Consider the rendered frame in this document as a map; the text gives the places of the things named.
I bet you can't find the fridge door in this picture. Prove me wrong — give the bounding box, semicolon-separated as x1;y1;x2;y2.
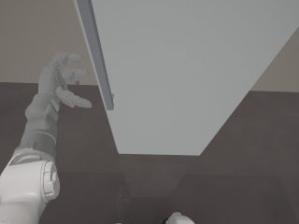
75;0;299;156

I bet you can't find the handle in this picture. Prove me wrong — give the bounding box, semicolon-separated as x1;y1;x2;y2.
77;0;114;110

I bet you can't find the robot left hand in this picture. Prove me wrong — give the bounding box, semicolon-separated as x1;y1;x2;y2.
38;51;93;108

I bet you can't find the robot left upper arm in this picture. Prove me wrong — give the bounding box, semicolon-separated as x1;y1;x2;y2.
0;160;60;224

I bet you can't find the robot right thigh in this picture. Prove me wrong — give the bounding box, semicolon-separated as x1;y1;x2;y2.
165;215;194;224

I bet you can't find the robot left forearm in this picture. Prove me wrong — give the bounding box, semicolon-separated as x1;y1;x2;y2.
0;92;60;181

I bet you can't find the right robot shin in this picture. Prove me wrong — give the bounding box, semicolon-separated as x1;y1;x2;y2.
171;212;181;217

